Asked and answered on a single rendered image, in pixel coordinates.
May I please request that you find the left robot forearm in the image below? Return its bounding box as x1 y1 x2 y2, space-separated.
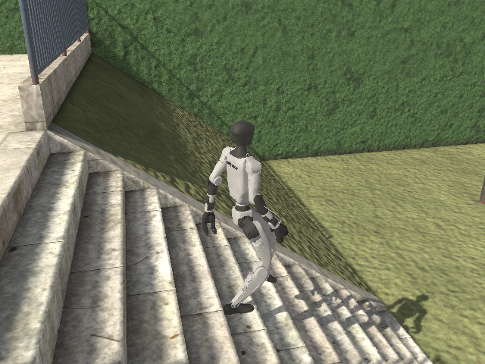
205 179 217 212

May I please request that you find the left robot upper arm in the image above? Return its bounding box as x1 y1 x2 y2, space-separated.
209 146 234 186

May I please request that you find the right robot forearm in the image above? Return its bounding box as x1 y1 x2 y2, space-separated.
254 195 280 229

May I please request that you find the right robot hand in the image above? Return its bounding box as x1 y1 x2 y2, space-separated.
270 223 289 243

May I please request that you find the left robot hand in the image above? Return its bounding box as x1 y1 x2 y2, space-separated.
202 212 217 236

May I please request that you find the right robot upper arm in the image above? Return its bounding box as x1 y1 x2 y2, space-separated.
246 158 261 205

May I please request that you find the humanoid robot head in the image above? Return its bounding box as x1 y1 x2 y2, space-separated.
230 121 255 158

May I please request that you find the robot torso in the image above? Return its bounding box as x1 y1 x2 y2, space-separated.
227 147 254 229

